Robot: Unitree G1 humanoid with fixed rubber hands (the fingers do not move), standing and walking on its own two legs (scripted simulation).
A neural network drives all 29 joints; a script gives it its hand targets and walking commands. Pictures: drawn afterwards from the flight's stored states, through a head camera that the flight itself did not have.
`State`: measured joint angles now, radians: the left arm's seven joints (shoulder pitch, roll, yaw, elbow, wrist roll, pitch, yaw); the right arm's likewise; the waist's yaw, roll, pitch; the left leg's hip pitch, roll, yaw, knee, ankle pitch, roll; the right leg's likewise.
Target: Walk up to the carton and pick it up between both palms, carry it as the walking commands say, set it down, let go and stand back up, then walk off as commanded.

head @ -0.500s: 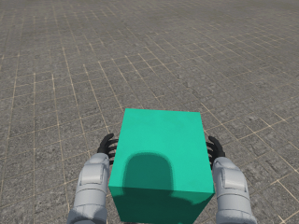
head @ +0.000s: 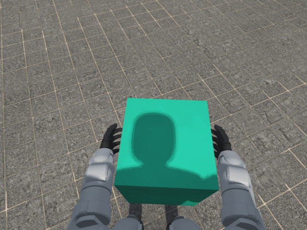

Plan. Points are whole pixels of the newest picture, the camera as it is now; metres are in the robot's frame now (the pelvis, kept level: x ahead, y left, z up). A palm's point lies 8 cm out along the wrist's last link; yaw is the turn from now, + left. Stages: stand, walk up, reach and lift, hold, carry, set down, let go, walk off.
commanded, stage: set down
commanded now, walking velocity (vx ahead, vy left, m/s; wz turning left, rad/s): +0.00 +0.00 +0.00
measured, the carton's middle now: (163, 157) +0.33 -0.02 -0.11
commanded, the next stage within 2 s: none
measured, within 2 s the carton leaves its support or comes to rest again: neither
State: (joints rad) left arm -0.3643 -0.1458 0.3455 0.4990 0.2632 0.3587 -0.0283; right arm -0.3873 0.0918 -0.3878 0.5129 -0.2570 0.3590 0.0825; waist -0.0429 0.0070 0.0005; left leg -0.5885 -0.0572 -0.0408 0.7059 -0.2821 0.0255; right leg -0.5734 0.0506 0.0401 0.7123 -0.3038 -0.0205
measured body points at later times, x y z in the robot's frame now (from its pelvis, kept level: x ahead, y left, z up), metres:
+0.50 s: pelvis -0.02 -0.01 -0.06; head +0.14 -0.01 +0.36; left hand +0.36 +0.13 -0.13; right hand +0.36 -0.19 -0.12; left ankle +0.04 +0.10 -0.71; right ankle +0.03 -0.11 -0.71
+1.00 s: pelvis -0.03 +0.00 -0.13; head +0.19 -0.01 +0.26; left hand +0.40 +0.13 -0.22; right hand +0.40 -0.20 -0.21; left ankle +0.04 +0.10 -0.71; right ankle +0.03 -0.11 -0.71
